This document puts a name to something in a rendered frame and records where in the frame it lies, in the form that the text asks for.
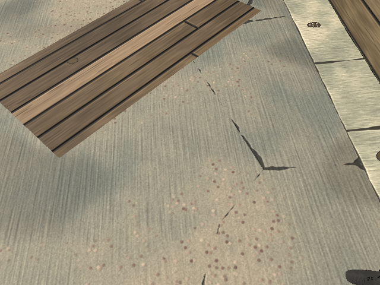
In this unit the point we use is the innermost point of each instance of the robot right hand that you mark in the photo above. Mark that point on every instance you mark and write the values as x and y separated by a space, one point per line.
363 277

